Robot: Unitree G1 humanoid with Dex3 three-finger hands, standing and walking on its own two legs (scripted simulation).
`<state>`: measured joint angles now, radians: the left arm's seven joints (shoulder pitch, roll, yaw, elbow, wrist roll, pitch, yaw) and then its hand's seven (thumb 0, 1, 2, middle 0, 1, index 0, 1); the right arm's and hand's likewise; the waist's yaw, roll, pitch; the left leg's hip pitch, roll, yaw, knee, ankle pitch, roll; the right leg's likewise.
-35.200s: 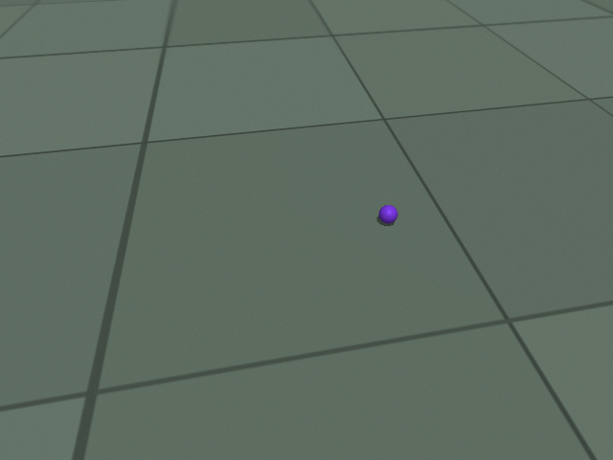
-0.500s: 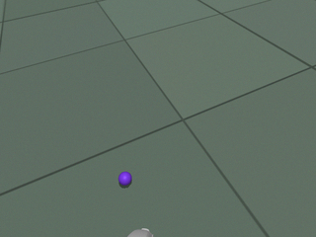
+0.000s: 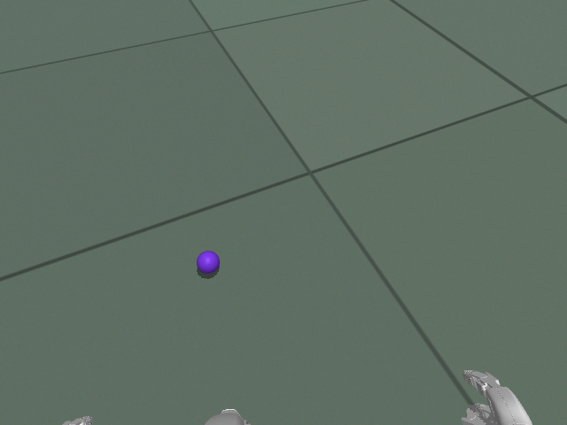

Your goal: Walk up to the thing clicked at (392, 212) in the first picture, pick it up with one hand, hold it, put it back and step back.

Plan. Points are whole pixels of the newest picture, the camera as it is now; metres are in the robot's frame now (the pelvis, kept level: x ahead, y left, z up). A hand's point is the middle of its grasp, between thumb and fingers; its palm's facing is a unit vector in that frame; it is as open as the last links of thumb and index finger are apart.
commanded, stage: step back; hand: left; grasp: from above
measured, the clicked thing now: (208, 262) +0.74 +0.28 -0.71
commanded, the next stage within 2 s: stand in 1.88 s
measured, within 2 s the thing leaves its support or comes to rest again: neither
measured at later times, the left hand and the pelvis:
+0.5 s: hand out of the picture -0.08 +0.28 -0.14, palm faces +0.10 -0.91 -0.40, open 7.4 cm; pelvis -0.18 -0.01 +0.00, yaw +6 degrees
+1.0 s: hand out of the picture -0.28 +0.25 -0.12, palm faces +0.08 -0.90 -0.43, open 7.4 cm; pelvis -0.31 -0.04 +0.01, yaw +4 degrees
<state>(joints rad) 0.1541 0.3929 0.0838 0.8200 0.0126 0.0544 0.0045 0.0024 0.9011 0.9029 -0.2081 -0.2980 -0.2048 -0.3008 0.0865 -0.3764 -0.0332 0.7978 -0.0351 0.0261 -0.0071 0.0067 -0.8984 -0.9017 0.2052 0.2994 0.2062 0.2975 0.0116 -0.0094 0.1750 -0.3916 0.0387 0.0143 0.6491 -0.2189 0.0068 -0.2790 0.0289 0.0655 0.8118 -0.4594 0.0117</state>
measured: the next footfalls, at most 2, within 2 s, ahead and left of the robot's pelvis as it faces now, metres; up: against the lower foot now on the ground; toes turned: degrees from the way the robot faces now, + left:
right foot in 0.02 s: +0.00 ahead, -0.13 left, +0.00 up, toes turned +2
left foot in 0.40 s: -0.13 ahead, +0.10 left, +0.00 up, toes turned +4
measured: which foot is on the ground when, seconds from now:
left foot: down 0.00-0.06, up 0.08-0.38, down 0.40-0.78, up 0.80-1.00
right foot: up 0.00-0.00, down 0.02-0.42, up 0.44-0.72, down 0.74-1.00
